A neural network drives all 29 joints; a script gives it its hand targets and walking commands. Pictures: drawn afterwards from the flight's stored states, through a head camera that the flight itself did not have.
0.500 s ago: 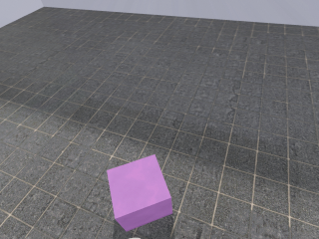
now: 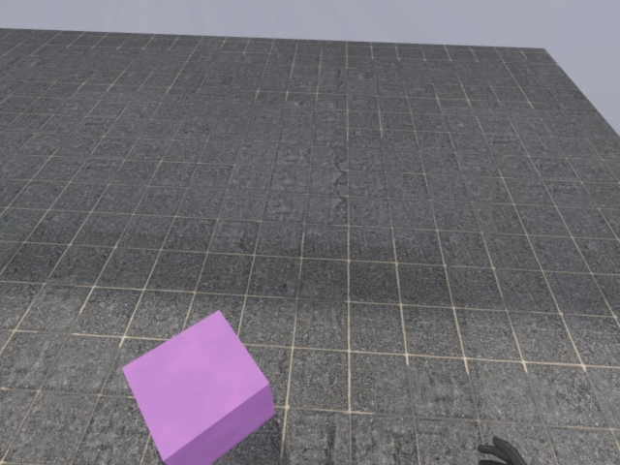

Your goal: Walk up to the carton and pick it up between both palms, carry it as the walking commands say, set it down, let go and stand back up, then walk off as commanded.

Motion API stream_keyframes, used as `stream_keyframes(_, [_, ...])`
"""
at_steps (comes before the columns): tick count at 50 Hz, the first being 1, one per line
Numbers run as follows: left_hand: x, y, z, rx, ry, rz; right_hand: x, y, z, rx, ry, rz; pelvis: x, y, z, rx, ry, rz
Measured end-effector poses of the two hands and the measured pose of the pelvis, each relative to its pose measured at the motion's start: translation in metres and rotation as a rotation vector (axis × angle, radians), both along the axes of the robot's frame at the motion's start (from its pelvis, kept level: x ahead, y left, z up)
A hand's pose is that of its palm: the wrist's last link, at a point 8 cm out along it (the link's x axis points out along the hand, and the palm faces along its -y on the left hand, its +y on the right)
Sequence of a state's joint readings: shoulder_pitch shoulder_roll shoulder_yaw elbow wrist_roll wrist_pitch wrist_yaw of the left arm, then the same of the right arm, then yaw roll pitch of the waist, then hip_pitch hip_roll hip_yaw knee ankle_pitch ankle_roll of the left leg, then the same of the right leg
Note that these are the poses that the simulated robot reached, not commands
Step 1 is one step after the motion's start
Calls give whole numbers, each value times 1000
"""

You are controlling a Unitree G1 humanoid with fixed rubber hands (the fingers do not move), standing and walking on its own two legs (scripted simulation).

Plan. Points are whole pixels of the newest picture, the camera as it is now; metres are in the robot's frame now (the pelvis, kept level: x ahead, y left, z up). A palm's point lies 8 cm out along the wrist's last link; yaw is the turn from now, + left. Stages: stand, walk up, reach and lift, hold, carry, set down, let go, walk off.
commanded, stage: walk off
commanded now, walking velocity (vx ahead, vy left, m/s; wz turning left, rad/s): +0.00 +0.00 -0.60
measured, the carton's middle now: (205, 392) +0.43 +0.33 -0.63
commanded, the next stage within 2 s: none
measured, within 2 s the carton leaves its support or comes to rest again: neither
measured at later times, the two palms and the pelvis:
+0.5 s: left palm out of the picture +0.14 +0.22 -0.10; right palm out of the picture +0.07 -0.31 -0.09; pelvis -0.02 -0.02 +0.00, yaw -15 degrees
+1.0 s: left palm (257, 425) +0.21 +0.10 -0.08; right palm out of the picture -0.12 -0.33 -0.11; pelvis -0.05 -0.05 +0.00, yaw -34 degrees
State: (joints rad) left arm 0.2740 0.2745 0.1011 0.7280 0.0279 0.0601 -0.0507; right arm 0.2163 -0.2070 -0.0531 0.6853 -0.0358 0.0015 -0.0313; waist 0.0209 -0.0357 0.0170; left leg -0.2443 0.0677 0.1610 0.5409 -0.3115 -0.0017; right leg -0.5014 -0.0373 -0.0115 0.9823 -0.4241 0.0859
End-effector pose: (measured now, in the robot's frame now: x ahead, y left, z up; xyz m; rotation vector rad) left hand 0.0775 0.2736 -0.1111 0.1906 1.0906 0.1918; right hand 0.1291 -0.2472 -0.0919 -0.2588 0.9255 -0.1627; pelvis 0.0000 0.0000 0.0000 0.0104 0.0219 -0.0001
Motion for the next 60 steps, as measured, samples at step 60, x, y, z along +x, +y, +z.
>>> stream_keyframes(60, [110,-160,26,78,-49,-740,-228,-95,1,26,-14,-662,-57,-45,6,30,4,-702])
